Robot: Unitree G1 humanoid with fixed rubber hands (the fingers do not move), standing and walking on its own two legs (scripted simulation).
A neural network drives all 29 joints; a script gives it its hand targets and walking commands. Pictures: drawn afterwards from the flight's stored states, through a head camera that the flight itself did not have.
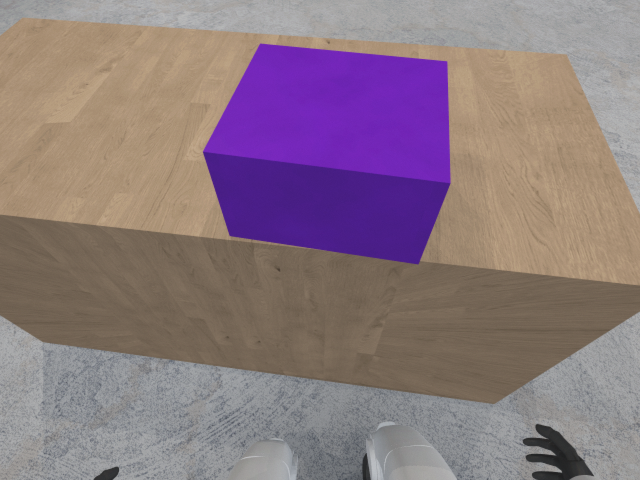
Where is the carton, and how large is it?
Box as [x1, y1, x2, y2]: [203, 44, 450, 263]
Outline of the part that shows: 260,44 203,150 229,234 233,236 418,263 450,183 446,61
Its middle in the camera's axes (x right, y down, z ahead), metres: +0.03 -0.14 +0.60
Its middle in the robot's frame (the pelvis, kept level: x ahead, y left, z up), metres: +0.55 -0.02 +0.06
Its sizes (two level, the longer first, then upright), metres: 0.298 0.263 0.175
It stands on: a pedestal, 0.71 m high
